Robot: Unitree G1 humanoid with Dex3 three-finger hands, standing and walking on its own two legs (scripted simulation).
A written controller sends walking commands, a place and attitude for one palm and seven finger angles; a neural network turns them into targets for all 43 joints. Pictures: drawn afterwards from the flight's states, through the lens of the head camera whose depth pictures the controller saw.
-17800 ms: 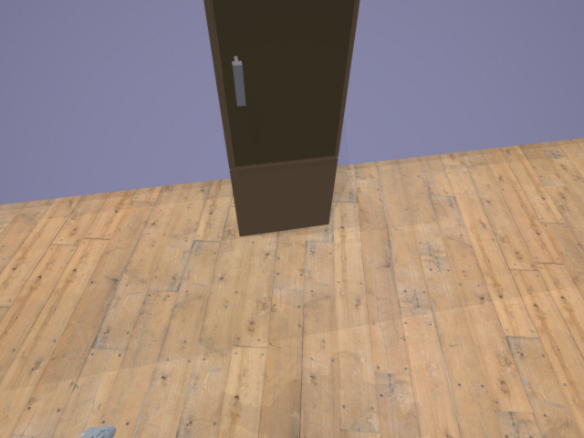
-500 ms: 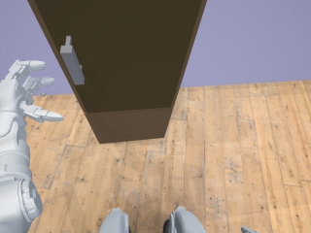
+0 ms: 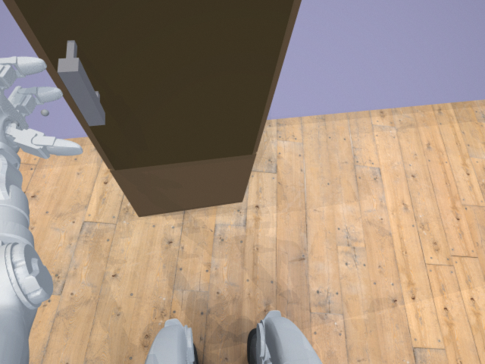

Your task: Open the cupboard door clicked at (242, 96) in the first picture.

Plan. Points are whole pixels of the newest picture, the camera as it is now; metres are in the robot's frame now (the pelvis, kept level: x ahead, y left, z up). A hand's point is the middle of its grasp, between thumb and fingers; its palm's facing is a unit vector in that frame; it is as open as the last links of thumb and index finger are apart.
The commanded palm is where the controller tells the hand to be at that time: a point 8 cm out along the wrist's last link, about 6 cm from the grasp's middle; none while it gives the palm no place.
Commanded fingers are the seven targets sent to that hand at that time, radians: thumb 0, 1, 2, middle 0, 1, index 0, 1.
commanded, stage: move the hooked fingers beside the handle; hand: left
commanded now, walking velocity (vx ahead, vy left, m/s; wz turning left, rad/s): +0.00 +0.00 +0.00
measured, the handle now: (84, 84) +0.55 +0.23 +0.06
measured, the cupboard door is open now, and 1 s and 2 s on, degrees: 0 0 0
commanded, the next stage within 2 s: slide the fingers in behind the handle in 0.84 s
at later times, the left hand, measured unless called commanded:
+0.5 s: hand (38, 114) +0.49 +0.28 +0.07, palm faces +0.11 -0.99 -0.01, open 14.0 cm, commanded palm +0.46 +0.31 +0.06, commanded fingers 0.00 -0.50 0.30 -0.30 -1.20 -0.30 -1.20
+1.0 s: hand (39, 115) +0.49 +0.28 +0.06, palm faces +0.12 -0.99 -0.01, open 14.0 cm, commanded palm +0.46 +0.31 +0.06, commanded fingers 0.00 -0.50 0.30 -0.30 -1.20 -0.30 -1.20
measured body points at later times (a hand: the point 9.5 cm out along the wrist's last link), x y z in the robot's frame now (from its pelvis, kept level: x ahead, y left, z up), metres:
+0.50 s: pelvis +0.00 +0.00 +0.00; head +0.14 +0.04 +0.43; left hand +0.47 +0.33 +0.07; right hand +0.02 -0.27 -0.10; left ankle +0.01 +0.10 -0.66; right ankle +0.02 -0.13 -0.66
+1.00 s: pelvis +0.00 +0.00 +0.00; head +0.14 +0.03 +0.43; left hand +0.47 +0.33 +0.07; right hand +0.02 -0.27 -0.11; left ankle +0.01 +0.10 -0.66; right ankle +0.02 -0.13 -0.66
